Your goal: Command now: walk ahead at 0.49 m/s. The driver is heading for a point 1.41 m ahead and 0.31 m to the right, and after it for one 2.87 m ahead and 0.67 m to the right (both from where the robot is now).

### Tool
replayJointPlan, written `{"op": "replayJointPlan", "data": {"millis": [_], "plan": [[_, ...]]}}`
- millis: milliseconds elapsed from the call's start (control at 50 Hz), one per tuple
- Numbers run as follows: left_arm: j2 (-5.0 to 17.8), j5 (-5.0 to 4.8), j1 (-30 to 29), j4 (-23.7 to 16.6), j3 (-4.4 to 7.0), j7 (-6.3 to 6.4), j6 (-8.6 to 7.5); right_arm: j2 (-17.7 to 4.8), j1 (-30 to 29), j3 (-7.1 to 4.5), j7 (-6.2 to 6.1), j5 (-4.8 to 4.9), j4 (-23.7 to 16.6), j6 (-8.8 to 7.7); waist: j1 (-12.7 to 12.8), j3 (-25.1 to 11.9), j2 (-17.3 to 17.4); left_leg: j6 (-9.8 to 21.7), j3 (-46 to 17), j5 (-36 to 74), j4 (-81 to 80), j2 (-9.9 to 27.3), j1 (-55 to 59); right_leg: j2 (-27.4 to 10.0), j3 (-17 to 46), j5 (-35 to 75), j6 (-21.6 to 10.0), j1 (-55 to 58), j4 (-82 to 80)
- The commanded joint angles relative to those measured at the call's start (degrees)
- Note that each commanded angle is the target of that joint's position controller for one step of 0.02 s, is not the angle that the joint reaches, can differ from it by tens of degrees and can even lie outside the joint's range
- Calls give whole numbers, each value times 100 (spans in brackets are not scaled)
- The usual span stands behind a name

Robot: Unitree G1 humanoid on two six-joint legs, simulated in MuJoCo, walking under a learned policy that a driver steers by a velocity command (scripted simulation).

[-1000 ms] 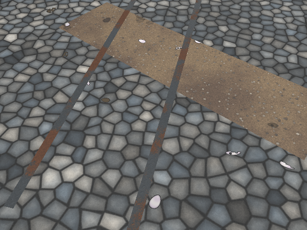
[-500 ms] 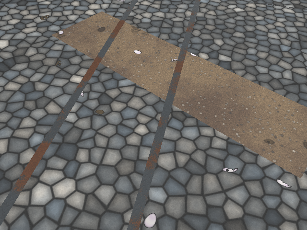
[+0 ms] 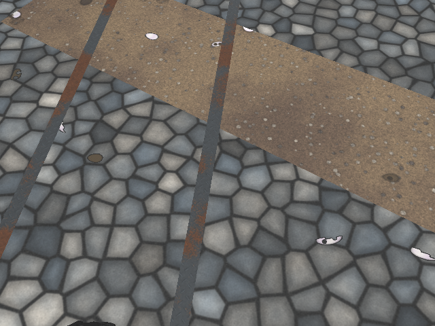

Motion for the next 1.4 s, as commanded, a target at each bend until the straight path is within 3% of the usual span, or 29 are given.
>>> {"op": "replayJointPlan", "data": {"millis": [20,40,60,100,120,160,220,260,340,380,420,440,460,480,500,520,560,640,740,880,920,960,980,1000,1020,1040,1100,1220,1400], "plan": [[1337,-90,3317,510,354,-30,145,-580,896,-96,-89,513,-204,-57,1490,-3595,-836,21,-465,75,4230,3,-4920,-2994,3358,3637,-1745,6630,1239],[984,-30,2789,405,283,133,217,-659,85,-106,-2,282,-408,8,1280,-2756,-237,-1,-43,916,3599,370,-4977,-2545,3219,899,-1515,5251,146],[668,-26,2325,404,178,261,188,-610,-669,-121,107,33,-598,49,1175,-1666,-39,-20,131,1402,3166,429,-5039,-2251,2957,194,-1427,3850,-381],[560,-127,2428,574,105,360,90,-319,-813,-102,278,-372,-658,276,746,-889,332,-10,71,1320,2738,678,-4318,-2164,2669,905,-1474,1890,-576],[492,-130,2354,580,79,296,24,-91,-692,-40,358,-409,-645,369,557,-589,255,37,-50,1408,2268,821,-3965,-1986,2320,543,-1328,1078,-713],[346,-200,2063,667,12,229,-109,37,-1312,0,428,-266,-967,398,309,40,-68,-49,28,2775,321,906,-3766,-1266,1394,719,-871,152,-1185],[224,-238,2051,665,-52,220,-82,44,-1741,77,503,-248,-1156,339,303,-49,-483,-96,448,4186,-1892,696,-2637,-684,484,1630,-702,-26,-1171],[352,-300,2391,729,-46,211,-68,-13,-2184,114,504,-114,-1274,300,508,-141,-432,-67,601,4616,-2558,544,-2388,-814,556,1761,-666,484,-1269],[446,-220,3084,966,-33,259,41,-313,-3062,23,482,-136,-1583,289,823,241,-185,112,613,3904,-3163,540,-3042,-1219,818,1401,-695,1880,-1160],[516,-128,3243,1061,-2,307,92,-334,-2981,-25,466,-152,-1589,245,789,246,-195,214,677,3244,-3469,397,-2893,-1277,801,1890,-661,2343,-692],[495,-121,3171,1065,-9,315,126,-474,-1674,-147,420,-207,-1153,113,257,-387,-47,422,758,3157,-3990,106,-1282,-940,468,2717,-487,2204,903],[374,-175,3059,861,-58,301,106,-917,-536,-286,360,-318,-912,43,-145,-1129,372,767,-397,3208,-4033,1086,268,-662,209,1534,-333,1174,2501],[-118,-405,3650,742,-149,249,113,-1546,47,-476,349,-305,-789,104,-9,-1944,1685,1754,-3176,2766,-4718,2732,1871,412,-196,-2401,-54,-873,4820],[500,-206,2981,753,17,258,145,-1194,-264,-409,373,-94,-806,234,-20,-1537,606,1578,-3467,2037,-5097,2489,1559,261,567,-2848,-114,-1663,5280],[425,-186,2454,521,40,235,124,-995,-922,-342,377,-73,-914,249,209,-711,515,1388,-2623,2063,-5221,2306,775,-21,650,-2368,-149,-1919,5195],[338,-188,2208,477,45,213,110,-718,-1292,-274,394,-85,-968,218,394,-358,252,1184,-2107,2542,-5453,2073,29,-222,722,-1949,-131,-1662,4796],[88,-84,2411,580,35,186,234,-364,-1430,-178,344,-64,-876,145,781,-104,415,848,-1240,3244,-5694,1644,-894,-418,704,-1703,4,-930,4186],[4,-54,2014,464,51,130,400,-592,-959,-209,302,-60,-690,13,898,-83,352,916,-652,4209,-5904,1481,-1017,-420,533,-1182,173,-980,3688],[11,-135,711,33,4,106,383,-616,-500,-176,297,-40,-611,19,629,141,433,822,-231,4474,-6070,1289,-721,-445,307,-245,337,-1309,2226],[141,-155,4,-282,1,103,314,-734,-22,-206,255,-125,-409,34,452,266,531,746,-80,5267,-5669,1575,156,-208,127,-435,27,-998,1060],[235,-152,470,-170,68,135,246,-818,-181,-236,238,-145,-416,40,705,55,542,601,41,6391,-5023,1574,262,18,29,-829,-153,-256,779],[497,-72,2183,415,220,214,117,-749,-307,-211,254,-105,-468,69,1367,-875,207,393,424,6489,-2997,1122,-368,89,80,-679,-403,1911,331],[1077,62,3065,533,364,269,66,-325,-4,-98,304,70,-665,73,1482,-1688,-713,147,769,4351,-1003,568,-2009,-1474,2154,-1433,-871,3590,83],[1353,-28,3075,563,421,216,138,-273,322,-127,330,83,-646,81,1309,-2081,-1349,109,351,956,350,-217,-3206,-2332,4324,-1517,-1338,4076,-778],[1071,-163,2373,466,352,196,193,-602,-210,-222,324,-24,-701,126,1052,-1325,-545,205,-137,1463,689,225,-3620,-2036,3769,-2148,-1118,3358,-855],[673,-196,1841,345,243,181,177,-555,-637,-217,359,-59,-825,95,931,-631,-230,213,-96,2038,463,447,-3654,-1841,3033,-1976,-948,2483,-1034],[136,-212,1654,438,67,226,73,-296,-677,-200,417,-184,-801,212,540,-247,-341,85,-7,2644,-223,778,-3039,-1201,1766,-678,-574,1464,-1395],[332,-236,2519,706,55,281,-15,-310,-1651,-208,495,-191,-1141,404,614,32,-247,-197,279,3368,-984,903,-3857,-1026,1172,405,-663,1712,-1630],[341,-184,3286,948,-2,335,-4,-272,-3266,-81,508,-97,-1742,336,1011,272,-309,-112,678,3977,-3123,593,-3845,-1056,758,1612,-685,2675,-1474]]}}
